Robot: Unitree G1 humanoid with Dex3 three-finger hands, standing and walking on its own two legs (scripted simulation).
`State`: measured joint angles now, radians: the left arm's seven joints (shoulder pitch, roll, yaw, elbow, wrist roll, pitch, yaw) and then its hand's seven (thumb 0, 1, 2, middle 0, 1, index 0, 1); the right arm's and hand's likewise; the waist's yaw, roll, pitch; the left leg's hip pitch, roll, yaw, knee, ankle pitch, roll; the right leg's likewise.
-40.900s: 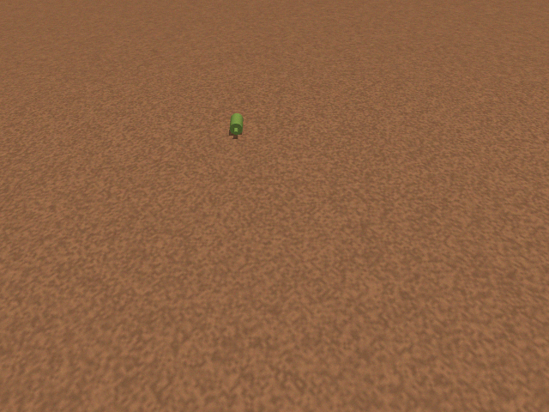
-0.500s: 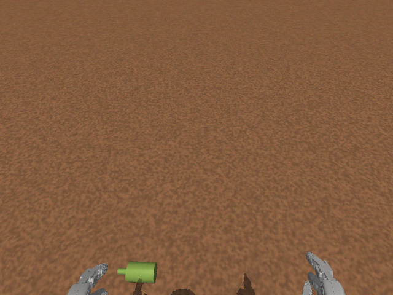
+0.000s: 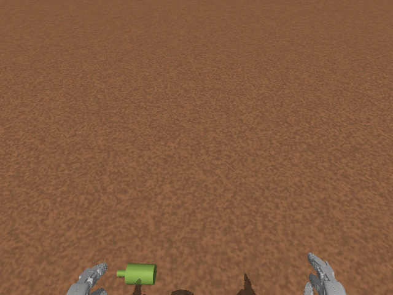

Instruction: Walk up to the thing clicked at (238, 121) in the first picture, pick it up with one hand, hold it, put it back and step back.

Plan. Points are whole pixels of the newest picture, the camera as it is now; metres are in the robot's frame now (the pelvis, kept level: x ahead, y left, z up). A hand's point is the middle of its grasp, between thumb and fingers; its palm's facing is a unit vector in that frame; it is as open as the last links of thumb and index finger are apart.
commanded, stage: home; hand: left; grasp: from above
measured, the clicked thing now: (136, 273) +0.41 +0.28 -0.68
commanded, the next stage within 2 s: stand in 0.28 s
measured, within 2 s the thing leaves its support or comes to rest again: neither
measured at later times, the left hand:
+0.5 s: hand out of the picture +0.16 +0.20 -0.08, palm faces +0.00 -0.95 -0.31, open 7.4 cm
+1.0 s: hand out of the picture +0.05 +0.24 -0.10, palm faces +0.04 -0.95 -0.31, open 7.4 cm
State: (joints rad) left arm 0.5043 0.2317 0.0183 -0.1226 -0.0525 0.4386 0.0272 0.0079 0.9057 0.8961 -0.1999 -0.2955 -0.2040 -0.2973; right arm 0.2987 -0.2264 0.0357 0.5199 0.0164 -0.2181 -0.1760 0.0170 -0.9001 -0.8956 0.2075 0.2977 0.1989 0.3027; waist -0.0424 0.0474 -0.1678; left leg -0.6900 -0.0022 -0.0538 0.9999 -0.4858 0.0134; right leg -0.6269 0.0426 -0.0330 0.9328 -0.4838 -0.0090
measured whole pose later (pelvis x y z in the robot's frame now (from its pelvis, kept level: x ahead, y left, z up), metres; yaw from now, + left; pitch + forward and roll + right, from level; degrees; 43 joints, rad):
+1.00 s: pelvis -0.01 +0.01 +0.06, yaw +1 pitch -4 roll +0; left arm 0.20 0.26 0.03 1.04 0.03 0.01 0.04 0.00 0.91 0.90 -0.20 -0.30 -0.21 -0.30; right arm 0.17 -0.27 -0.03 1.06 -0.03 -0.01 -0.02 0.01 -0.90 -0.90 0.21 0.30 0.20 0.30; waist 0.01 0.00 0.05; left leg -0.16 -0.05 -0.03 0.44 -0.22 0.04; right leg -0.12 -0.02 0.00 0.43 -0.24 0.02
